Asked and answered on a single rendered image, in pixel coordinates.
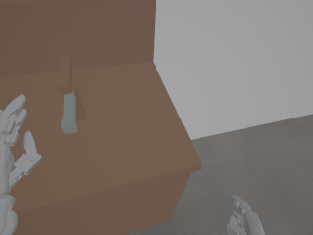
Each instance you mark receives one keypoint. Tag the counter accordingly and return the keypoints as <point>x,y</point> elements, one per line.
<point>126,167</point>

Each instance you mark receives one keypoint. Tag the robot right hand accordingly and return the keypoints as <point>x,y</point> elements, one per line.
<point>249,224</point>

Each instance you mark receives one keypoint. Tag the robot left forearm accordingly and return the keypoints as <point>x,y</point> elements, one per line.
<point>8,218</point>

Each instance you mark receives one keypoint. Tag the tap lever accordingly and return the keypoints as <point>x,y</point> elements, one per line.
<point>68,122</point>

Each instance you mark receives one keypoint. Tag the robot left hand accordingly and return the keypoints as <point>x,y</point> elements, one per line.
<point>11,120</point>

